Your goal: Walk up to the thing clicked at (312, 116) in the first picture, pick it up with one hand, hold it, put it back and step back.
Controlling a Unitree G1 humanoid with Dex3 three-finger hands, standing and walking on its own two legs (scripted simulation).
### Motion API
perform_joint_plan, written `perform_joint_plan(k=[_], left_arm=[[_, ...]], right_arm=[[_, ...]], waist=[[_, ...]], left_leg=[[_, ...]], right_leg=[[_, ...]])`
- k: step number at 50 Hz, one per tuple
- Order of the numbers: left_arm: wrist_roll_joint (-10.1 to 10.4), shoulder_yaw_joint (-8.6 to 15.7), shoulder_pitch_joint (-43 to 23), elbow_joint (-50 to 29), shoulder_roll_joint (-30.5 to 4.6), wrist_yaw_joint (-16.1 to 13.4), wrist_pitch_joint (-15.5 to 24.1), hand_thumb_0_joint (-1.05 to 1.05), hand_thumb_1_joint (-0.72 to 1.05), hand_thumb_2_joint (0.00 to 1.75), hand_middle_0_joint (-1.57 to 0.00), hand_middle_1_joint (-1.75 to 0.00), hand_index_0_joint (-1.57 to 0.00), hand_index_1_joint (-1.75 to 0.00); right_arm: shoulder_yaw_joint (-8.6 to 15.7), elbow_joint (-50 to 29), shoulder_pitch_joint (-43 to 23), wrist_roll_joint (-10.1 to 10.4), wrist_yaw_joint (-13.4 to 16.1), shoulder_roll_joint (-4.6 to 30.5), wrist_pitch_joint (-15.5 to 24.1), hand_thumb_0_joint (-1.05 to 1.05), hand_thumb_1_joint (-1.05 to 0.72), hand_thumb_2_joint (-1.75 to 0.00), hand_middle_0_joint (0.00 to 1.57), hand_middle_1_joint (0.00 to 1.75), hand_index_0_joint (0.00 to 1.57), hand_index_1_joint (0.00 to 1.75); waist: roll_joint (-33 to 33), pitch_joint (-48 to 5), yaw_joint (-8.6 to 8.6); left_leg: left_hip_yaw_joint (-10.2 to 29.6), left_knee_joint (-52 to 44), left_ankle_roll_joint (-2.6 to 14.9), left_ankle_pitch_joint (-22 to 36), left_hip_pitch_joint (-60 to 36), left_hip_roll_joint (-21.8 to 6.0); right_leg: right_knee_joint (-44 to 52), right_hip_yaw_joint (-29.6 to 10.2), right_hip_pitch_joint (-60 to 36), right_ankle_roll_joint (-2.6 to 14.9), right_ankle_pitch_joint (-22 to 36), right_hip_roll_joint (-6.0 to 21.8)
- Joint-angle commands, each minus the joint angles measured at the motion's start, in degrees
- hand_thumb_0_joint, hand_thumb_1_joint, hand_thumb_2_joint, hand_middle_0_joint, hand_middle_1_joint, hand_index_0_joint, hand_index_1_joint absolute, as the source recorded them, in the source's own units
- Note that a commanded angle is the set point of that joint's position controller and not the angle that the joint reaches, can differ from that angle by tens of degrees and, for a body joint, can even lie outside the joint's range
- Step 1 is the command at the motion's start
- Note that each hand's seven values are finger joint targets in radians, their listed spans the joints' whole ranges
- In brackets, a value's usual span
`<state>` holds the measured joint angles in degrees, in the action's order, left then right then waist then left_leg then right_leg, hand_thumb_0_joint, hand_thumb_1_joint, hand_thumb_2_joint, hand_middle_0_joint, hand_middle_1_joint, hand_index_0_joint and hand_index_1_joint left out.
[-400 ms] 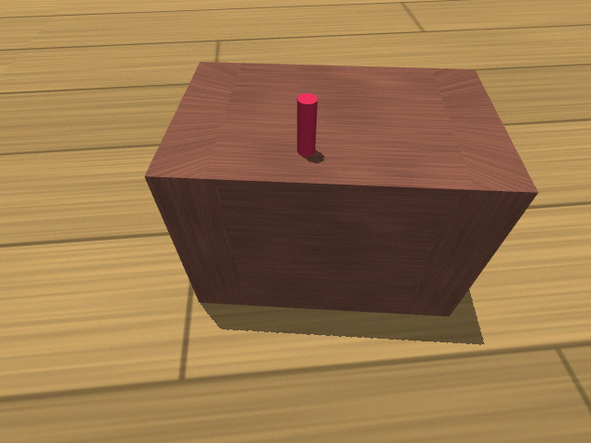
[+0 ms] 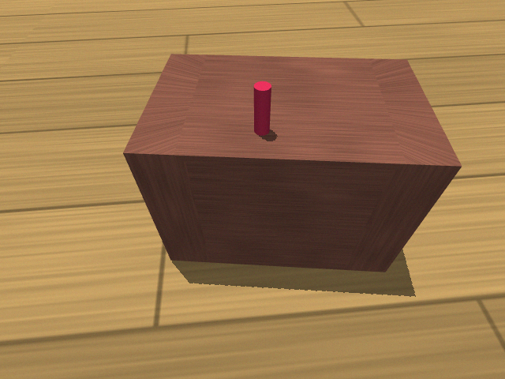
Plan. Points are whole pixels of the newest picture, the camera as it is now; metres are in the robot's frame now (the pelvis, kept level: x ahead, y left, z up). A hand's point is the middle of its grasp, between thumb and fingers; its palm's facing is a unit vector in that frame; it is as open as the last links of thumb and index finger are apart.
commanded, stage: stand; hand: left
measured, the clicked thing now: (262, 109) +0.81 -0.02 -0.06
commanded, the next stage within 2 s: walk up in 0.72 s
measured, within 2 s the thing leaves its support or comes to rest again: neither
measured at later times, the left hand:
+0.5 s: hand out of the picture +0.07 +0.25 -0.16, palm faces -0.03 -0.94 -0.33, open 7.3 cm
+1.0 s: hand out of the picture +0.12 +0.23 -0.16, palm faces -0.11 -0.92 -0.37, open 7.4 cm
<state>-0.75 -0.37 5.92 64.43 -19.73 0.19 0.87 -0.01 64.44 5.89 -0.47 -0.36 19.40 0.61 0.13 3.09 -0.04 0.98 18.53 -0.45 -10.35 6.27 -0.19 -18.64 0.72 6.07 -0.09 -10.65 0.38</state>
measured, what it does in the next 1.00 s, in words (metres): lifts its right foot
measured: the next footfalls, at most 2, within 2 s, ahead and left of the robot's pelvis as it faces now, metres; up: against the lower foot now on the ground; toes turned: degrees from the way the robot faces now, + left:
right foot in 1.04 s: +0.16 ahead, -0.25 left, +0.00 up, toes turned -7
left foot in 1.40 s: +0.30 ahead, -0.04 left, +0.00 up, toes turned -2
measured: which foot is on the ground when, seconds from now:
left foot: down 0.00-1.00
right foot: down 0.00-0.76, up 0.78-1.00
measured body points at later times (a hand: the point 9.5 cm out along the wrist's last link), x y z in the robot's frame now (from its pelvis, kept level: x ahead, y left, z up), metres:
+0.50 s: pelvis +0.00 +0.00 +0.00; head +0.01 +0.00 +0.45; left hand +0.07 +0.30 -0.13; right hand +0.08 -0.30 -0.13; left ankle +0.00 +0.12 -0.75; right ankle +0.00 -0.12 -0.75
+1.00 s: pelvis +0.05 -0.06 -0.02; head +0.06 -0.06 +0.43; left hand +0.13 +0.28 -0.13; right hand +0.04 -0.41 -0.13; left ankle +0.00 +0.12 -0.75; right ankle +0.11 -0.23 -0.73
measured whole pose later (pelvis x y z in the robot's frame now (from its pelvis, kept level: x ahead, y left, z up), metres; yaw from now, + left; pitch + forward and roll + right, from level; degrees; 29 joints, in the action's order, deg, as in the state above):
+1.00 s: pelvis +0.05 -0.06 -0.02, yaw -5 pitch -3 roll +2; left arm -2.9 6.4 13.5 55.9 -26.1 6.3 -2.3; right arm 5.8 58.2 16.9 -3.2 -0.1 24.3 3.4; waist 2.9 4.3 -0.1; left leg -2.9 25.2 -2.4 -19.7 2.8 -4.8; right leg -40.5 -4.2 23.1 0.9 -20.2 5.1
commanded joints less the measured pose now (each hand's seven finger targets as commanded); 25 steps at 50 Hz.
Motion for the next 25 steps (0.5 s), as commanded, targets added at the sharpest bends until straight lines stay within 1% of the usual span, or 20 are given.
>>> perform_joint_plan(k=[1, 3, 5, 6, 9, 11, 12, 14, 17, 18, 19, 20, 22, 23, 25], left_arm=[[0.29, 2.34, -2.45, -3.51, -12.37, -0.82, 1.02, 0.00, 0.90, 0.90, -0.20, -0.30, -0.20, -0.30], [0.32, 2.33, -2.14, -3.44, -12.05, -0.75, 0.94, 0.00, 0.90, 0.90, -0.20, -0.30, -0.20, -0.30], [0.25, 2.41, -1.99, -3.39, -12.19, -0.76, 0.95, 0.00, 0.90, 0.90, -0.20, -0.30, -0.20, -0.30], [0.27, 2.40, -2.05, -3.33, -12.18, -0.76, 1.02, 0.00, 0.90, 0.90, -0.20, -0.30, -0.20, -0.30], [0.28, 2.55, -1.98, -3.27, -12.41, -0.71, 0.97, 0.00, 0.90, 0.90, -0.20, -0.30, -0.20, -0.30], [0.25, 2.55, -2.10, -3.46, -12.39, -0.66, 0.85, 0.00, 0.90, 0.90, -0.20, -0.30, -0.20, -0.30], [0.29, 2.50, -1.64, -3.28, -12.11, -0.62, 0.85, 0.00, 0.90, 0.90, -0.20, -0.30, -0.20, -0.30], [0.25, 2.56, -2.02, -3.44, -12.52, -0.66, 0.91, 0.00, 0.90, 0.90, -0.20, -0.30, -0.20, -0.30], [0.23, 2.44, -1.54, -3.45, -12.23, -0.66, 1.04, 0.00, 0.90, 0.90, -0.20, -0.30, -0.20, -0.30], [0.23, 2.34, -1.40, -3.50, -12.19, -0.63, 1.09, 0.00, 0.90, 0.90, -0.20, -0.30, -0.20, -0.30], [0.20, 2.44, -1.77, -3.63, -12.52, -0.65, 1.17, 0.00, 0.90, 0.90, -0.20, -0.30, -0.20, -0.30], [0.32, 2.44, -1.93, -3.63, -12.58, -0.69, 1.11, 0.00, 0.90, 0.90, -0.20, -0.30, -0.20, -0.30], [0.30, 2.45, -2.29, -3.84, -12.44, -0.71, 1.02, 0.00, 0.90, 0.90, -0.20, -0.30, -0.20, -0.30], [0.29, 2.37, -1.92, -3.71, -12.36, -0.75, 0.99, 0.00, 0.90, 0.90, -0.20, -0.30, -0.20, -0.30], [0.31, 2.33, -1.86, -3.67, -12.44, -0.74, 0.95, 0.00, 0.90, 0.90, -0.20, -0.30, -0.20, -0.30]], right_arm=[[2.15, -3.50, -1.87, 0.17, 1.03, 12.23, 1.24, 0.00, -0.90, -0.90, 0.20, 0.30, 0.20, 0.30], [2.07, -3.38, -2.17, 0.08, 1.03, 12.26, 1.24, 0.00, -0.90, -0.90, 0.20, 0.30, 0.20, 0.30], [2.09, -3.45, -2.22, 0.12, 1.02, 12.23, 1.23, 0.00, -0.90, -0.90, 0.20, 0.30, 0.20, 0.30], [2.08, -3.43, -2.13, 0.14, 1.00, 12.37, 1.20, 0.00, -0.90, -0.90, 0.20, 0.30, 0.20, 0.30], [2.04, -3.47, -1.87, 0.11, 1.00, 12.21, 1.14, 0.00, -0.90, -0.90, 0.20, 0.30, 0.20, 0.30], [2.05, -3.51, -2.21, 0.01, 1.03, 12.28, 1.21, 0.00, -0.90, -0.90, 0.20, 0.30, 0.20, 0.30], [2.12, -3.35, -1.88, 0.15, 1.05, 12.57, 1.27, 0.00, -0.90, -0.90, 0.20, 0.30, 0.20, 0.30], [2.12, -3.38, -1.95, 0.12, 0.99, 12.25, 1.27, 0.00, -0.90, -0.90, 0.20, 0.30, 0.20, 0.30], [2.16, -3.48, -1.84, 0.06, 1.01, 12.47, 1.19, 0.00, -0.90, -0.90, 0.20, 0.30, 0.20, 0.30], [2.12, -3.48, -1.94, 0.10, 0.97, 12.46, 1.29, 0.00, -0.90, -0.90, 0.20, 0.30, 0.20, 0.30], [2.12, -3.51, -1.62, 0.06, 0.97, 12.36, 1.34, 0.00, -0.90, -0.90, 0.20, 0.30, 0.20, 0.30], [2.01, -3.41, -1.41, 0.07, 0.98, 12.05, 1.30, 0.00, -0.90, -0.90, 0.20, 0.30, 0.20, 0.30], [2.14, -3.40, -1.62, -0.05, 1.09, 12.58, 1.29, 0.00, -0.90, -0.90, 0.20, 0.30, 0.20, 0.30], [2.05, -3.33, -1.67, 0.06, 1.04, 12.40, 1.25, 0.00, -0.90, -0.90, 0.20, 0.30, 0.20, 0.30], [2.08, -3.40, -1.51, 0.04, 1.06, 12.42, 1.24, 0.00, -0.90, -0.90, 0.20, 0.30, 0.20, 0.30]], waist=[[-0.01, -5.31, 0.31], [-0.82, -4.80, -0.03], [-0.36, -4.79, -0.04], [-0.32, -4.72, -0.02], [-0.13, -3.71, 0.01], [-0.36, -4.05, -0.16], [-0.98, -3.70, -0.11], [0.00, -4.45, -0.03], [-0.47, -5.08, -0.10], [-0.31, -5.25, -0.16], [-0.29, -6.18, 0.13], [0.10, -4.87, 0.11], [-0.93, -5.98, 0.08], [-0.94, -4.66, -0.11], [-0.38, -5.37, 0.03]], left_leg=[[4.50, -1.92, 1.56, 10.74, -0.93, -6.89], [4.56, -2.36, 1.65, 9.05, -0.73, -6.88], [4.74, -2.42, 1.61, 9.31, -0.72, -6.97], [4.69, -2.36, 1.73, 9.53, -0.74, -6.92], [4.67, -2.91, 1.64, 7.17, -0.16, -6.79], [4.75, -3.00, 1.43, 7.94, -0.61, -6.87], [4.85, -3.13, 1.47, 7.09, -0.59, -6.86], [4.93, -2.94, 1.47, 7.92, -0.52, -6.96], [4.68, -2.66, 1.60, 8.78, -0.77, -6.92], [4.65, -2.49, 1.66, 9.36, -1.40, -7.00], [4.44, -2.13, 1.57, 10.45, -1.87, -7.03], [4.63, -2.51, 1.37, 9.65, -0.75, -6.86], [4.35, -2.54, 1.58, 9.96, -1.19, -7.01], [4.74, -2.61, 1.46, 9.63, -0.57, -7.06], [4.55, -2.54, 1.44, 10.26, -0.93, -7.07]], right_leg=[[2.18, -4.97, -1.42, 1.61, 9.94, 7.27], [2.73, -5.02, -0.74, 1.56, 8.38, 7.18], [2.60, -4.86, -0.91, 1.53, 8.19, 7.12], [2.82, -5.14, -1.09, 1.52, 8.97, 7.33], [3.24, -5.19, -0.30, 1.49, 6.56, 7.13], [2.93, -5.11, -0.08, 1.69, 6.58, 7.10], [3.30, -5.35, 0.30, 1.54, 5.91, 7.05], [3.08, -5.19, -0.70, 1.70, 6.70, 7.12], [3.16, -5.29, -0.95, 1.61, 8.03, 7.26], [3.04, -5.39, -1.12, 1.61, 8.97, 7.36], [2.71, -5.35, -1.54, 1.62, 10.25, 7.50], [2.87, -5.35, -1.03, 1.65, 9.31, 7.41], [2.61, -5.45, -1.68, 1.63, 9.81, 7.51], [2.70, -5.13, -1.17, 1.56, 8.75, 7.22], [2.73, -5.17, -1.55, 1.67, 9.57, 7.38]])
